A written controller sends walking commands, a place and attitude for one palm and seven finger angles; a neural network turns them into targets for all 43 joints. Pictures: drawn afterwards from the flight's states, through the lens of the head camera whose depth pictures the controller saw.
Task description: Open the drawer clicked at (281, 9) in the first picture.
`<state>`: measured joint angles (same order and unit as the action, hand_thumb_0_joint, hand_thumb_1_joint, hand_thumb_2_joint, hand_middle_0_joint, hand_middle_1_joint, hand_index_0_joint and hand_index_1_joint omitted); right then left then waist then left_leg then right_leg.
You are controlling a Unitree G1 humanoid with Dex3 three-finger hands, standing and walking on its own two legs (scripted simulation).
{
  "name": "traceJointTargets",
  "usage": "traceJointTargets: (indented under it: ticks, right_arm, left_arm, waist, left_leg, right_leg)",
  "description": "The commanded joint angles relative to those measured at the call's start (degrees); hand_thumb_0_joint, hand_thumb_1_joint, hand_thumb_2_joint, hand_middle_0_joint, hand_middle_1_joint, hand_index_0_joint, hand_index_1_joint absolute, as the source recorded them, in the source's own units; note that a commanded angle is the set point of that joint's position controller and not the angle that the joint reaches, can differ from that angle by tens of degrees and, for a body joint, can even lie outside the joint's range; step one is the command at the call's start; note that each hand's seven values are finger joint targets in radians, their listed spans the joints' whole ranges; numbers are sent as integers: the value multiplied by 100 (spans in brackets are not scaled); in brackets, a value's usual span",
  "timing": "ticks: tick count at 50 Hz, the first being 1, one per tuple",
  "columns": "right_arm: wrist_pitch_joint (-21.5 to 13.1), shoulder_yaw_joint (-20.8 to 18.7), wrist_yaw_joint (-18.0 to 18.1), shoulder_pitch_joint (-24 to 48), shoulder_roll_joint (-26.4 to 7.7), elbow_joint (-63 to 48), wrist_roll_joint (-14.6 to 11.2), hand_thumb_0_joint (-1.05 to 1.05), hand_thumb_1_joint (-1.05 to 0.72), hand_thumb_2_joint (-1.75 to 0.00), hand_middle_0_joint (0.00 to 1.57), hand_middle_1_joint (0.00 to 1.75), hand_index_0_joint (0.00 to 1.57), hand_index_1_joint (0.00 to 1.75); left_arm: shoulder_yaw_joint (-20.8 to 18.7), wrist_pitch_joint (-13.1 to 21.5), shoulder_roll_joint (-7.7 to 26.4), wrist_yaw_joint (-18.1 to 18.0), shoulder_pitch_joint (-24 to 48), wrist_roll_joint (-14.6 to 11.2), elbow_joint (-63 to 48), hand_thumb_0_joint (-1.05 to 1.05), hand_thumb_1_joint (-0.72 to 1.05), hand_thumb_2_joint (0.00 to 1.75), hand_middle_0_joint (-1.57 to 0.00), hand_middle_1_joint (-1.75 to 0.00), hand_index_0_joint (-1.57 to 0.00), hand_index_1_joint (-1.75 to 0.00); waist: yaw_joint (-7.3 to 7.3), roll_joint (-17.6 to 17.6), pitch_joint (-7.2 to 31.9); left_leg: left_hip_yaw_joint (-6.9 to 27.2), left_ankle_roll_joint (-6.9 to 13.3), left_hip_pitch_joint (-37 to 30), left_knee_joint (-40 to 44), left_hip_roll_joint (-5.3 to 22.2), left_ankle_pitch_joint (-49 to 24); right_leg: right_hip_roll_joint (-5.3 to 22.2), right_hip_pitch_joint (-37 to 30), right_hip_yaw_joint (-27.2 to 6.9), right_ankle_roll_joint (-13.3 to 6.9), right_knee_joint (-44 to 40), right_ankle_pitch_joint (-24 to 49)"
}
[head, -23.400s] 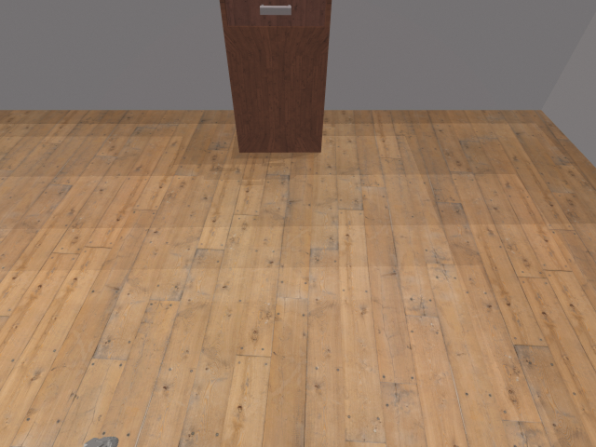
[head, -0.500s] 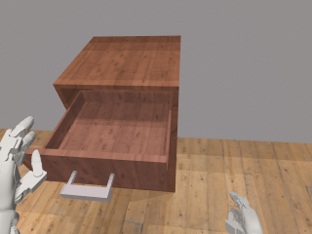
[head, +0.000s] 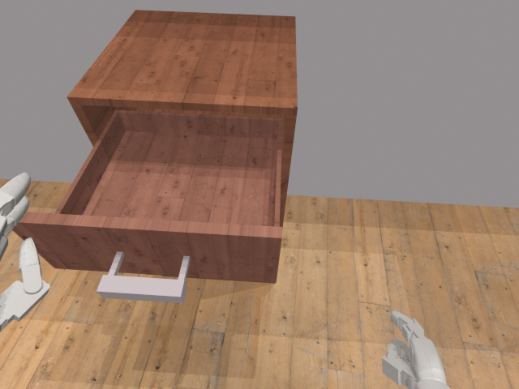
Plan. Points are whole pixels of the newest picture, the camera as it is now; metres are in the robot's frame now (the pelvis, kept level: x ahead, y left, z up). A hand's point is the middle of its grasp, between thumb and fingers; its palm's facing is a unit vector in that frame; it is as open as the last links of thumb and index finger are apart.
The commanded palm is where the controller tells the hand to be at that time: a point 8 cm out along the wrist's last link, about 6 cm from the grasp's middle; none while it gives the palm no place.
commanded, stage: step back with the hand held close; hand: left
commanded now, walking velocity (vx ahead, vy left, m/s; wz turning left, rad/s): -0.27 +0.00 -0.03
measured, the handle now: (147, 274) +0.29 +0.20 -0.01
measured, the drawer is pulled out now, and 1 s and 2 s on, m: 0.29 0.29 0.29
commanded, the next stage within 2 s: stop stepping back and stand still in 0.88 s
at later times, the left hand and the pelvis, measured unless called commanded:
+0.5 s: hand (11, 327) +0.15 +0.24 +0.17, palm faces +0.35 -0.84 -0.42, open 7.4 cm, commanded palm +0.08 +0.29 +0.18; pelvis -0.05 +0.01 -0.01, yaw +0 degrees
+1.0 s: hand out of the picture +0.07 +0.19 +0.17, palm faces +0.18 -0.85 -0.49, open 7.4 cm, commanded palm +0.00 +0.26 +0.18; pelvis -0.15 -0.02 -0.01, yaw -2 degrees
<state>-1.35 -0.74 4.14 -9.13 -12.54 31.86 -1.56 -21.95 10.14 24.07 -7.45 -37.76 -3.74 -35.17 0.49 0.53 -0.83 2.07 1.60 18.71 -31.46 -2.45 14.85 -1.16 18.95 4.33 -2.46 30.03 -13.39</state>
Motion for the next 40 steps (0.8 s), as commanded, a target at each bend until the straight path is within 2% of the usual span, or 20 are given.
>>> traceJointTargets:
  ticks: [1,4,5,8,15,17,20,22,24,26,27,28,29,30,31,32,34,35,37,40]
  right_arm:
    - [-320,-230,35,522,-672,-919,-15,0,-90,-90,20,30,20,30]
    - [-369,-200,22,507,-680,-968,-11,0,-90,-90,20,30,20,30]
    - [-384,-214,36,524,-702,-936,10,0,-90,-90,20,30,20,30]
    - [-446,-160,21,479,-687,-992,16,0,-90,-90,20,30,20,30]
    - [-599,-152,7,377,-716,-993,44,0,-90,-90,20,30,20,30]
    - [-623,-149,-16,361,-681,-960,48,0,-90,-90,20,30,20,30]
    - [-633,-219,-52,318,-725,-843,56,0,-90,-90,20,30,20,30]
    - [-603,-202,-75,286,-652,-723,63,0,-90,-90,20,30,20,30]
    - [-542,-210,-85,330,-614,-644,76,0,-90,-90,20,30,20,30]
    - [-533,-199,-62,405,-659,-689,73,0,-90,-90,20,30,20,30]
    - [-572,-190,-40,479,-689,-754,78,0,-90,-90,20,30,20,30]
    - [-629,-185,-36,542,-734,-840,77,0,-90,-90,20,30,20,30]
    - [-678,-206,-32,498,-688,-866,151,0,-90,-90,20,30,20,30]
    - [-702,-239,0,440,-583,-787,200,0,-90,-90,20,30,20,30]
    - [-754,-258,-10,299,-542,-700,265,0,-90,-90,20,30,20,30]
    - [-810,-283,-36,243,-565,-589,268,0,-90,-90,20,30,20,30]
    - [-874,-280,-121,217,-575,-435,228,0,-90,-90,20,30,20,30]
    - [-895,-280,-126,255,-598,-413,237,0,-90,-90,20,30,20,30]
    - [-962,-193,-180,301,-642,-364,231,0,-90,-90,20,30,20,30]
    - [-999,-149,-188,390,-696,-343,245,0,-90,-90,20,30,20,30]
  left_arm:
    - [-656,368,703,-134,-57,-3,-1109,0,90,90,-20,-30,-20,-30]
    - [-648,413,718,-158,67,31,-1170,0,90,90,-20,-30,-20,-30]
    - [-782,432,879,-190,159,66,-1257,0,90,90,-20,-30,-20,-30]
    - [-679,480,753,-208,245,92,-1260,0,90,90,-20,-30,-20,-30]
    - [-758,547,781,-252,422,189,-1261,0,90,90,-20,-30,-20,-30]
    - [-729,582,750,-253,438,163,-1277,0,90,90,-20,-30,-20,-30]
    - [-792,627,870,-282,406,131,-1302,0,90,90,-20,-30,-20,-30]
    - [-706,641,807,-295,345,80,-1277,0,90,90,-20,-30,-20,-30]
    - [-755,643,828,-302,204,62,-1233,0,90,90,-20,-30,-20,-30]
    - [-819,660,889,-304,121,91,-1389,0,90,90,-20,-30,-20,-30]
    - [-853,704,931,-297,120,116,-1523,0,90,90,-20,-30,-20,-30]
    - [-927,752,950,-283,84,169,-1583,0,90,90,-20,-30,-20,-30]
    - [-1034,766,952,-279,123,218,-1562,0,90,90,-20,-30,-20,-30]
    - [-1045,744,998,-313,236,167,-1626,0,90,90,-20,-30,-20,-30]
    - [-921,745,855,-308,242,105,-1741,0,90,90,-20,-30,-20,-30]
    - [-854,742,778,-286,147,70,-1694,0,90,90,-20,-30,-20,-30]
    - [-700,720,616,-199,31,46,-1549,0,90,90,-20,-30,-20,-30]
    - [-650,707,594,-186,66,50,-1570,0,90,90,-20,-30,-20,-30]
    - [-506,712,564,-88,270,27,-1592,0,90,90,-20,-30,-20,-30]
    - [-727,702,798,-15,296,-19,-1517,0,90,90,-20,-30,-20,-30]
  waist:
    - [-6,140,793]
    - [10,223,629]
    - [9,250,639]
    - [17,342,530]
    - [5,387,492]
    - [16,113,498]
    - [48,-268,573]
    - [67,-565,710]
    - [68,-576,800]
    - [59,-36,774]
    - [40,458,706]
    - [12,1230,715]
    - [31,1605,715]
    - [52,1469,705]
    - [44,947,817]
    - [-13,724,999]
    - [-61,656,1189]
    - [-55,835,1196]
    - [-40,1027,1178]
    - [-60,1242,1169]
  left_leg:
    - [739,172,525,555,870,-608]
    - [774,222,856,668,873,253]
    - [779,235,914,732,890,478]
    - [854,299,1344,891,946,1182]
    - [932,364,2064,1015,1037,1697]
    - [841,319,1855,715,905,1521]
    - [529,134,1072,-129,540,1244]
    - [300,19,481,-727,344,890]
    - [216,5,102,-818,322,670]
    - [633,116,178,52,688,369]
    - [1089,262,653,714,1113,326]
    - [1573,473,1528,1517,1716,729]
    - [2021,677,2155,2114,2154,1119]
    - [2108,788,1676,1979,2250,118]
    - [1854,808,982,1483,2204,-1181]
    - [1521,794,288,1100,2111,-2163]
    - [1102,694,-533,900,1925,-2963]
    - [963,674,-743,878,1906,-3124]
    - [1021,596,-778,1027,1797,-2633]
    - [1037,560,-744,1200,1716,-1825]
  right_leg:
    - [737,-746,-808,37,-245,654]
    - [710,-619,-912,59,-280,76]
    - [693,-613,-969,61,-300,-34]
    - [625,-710,-964,119,-186,-481]
    - [507,-1140,-984,157,187,-451]
    - [646,-859,-1170,97,-69,-456]
    - [1129,-9,-1693,-188,-908,-850]
    - [1527,395,-1753,-369,-1193,-814]
    - [1616,583,-1553,-403,-1163,-532]
    - [1167,507,-1082,-217,-593,-371]
    - [719,198,-814,-16,42,-484]
    - [214,-545,-461,184,1138,-670]
    - [-103,-913,-443,266,2272,-1175]
    - [-101,-305,-645,250,2916,-1499]
    - [-70,185,-772,232,3113,-1685]
    - [-4,485,-756,272,2999,-1715]
    - [6,663,-510,369,2539,-1567]
    - [19,639,-429,383,2298,-1548]
    - [-39,446,-370,389,1820,-1551]
    - [-109,138,-280,350,1002,-1516]
